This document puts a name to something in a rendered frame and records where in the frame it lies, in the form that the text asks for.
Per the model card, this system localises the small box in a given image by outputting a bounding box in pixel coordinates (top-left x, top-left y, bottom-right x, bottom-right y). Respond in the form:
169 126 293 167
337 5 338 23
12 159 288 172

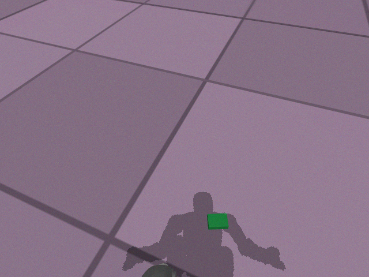
207 214 229 230

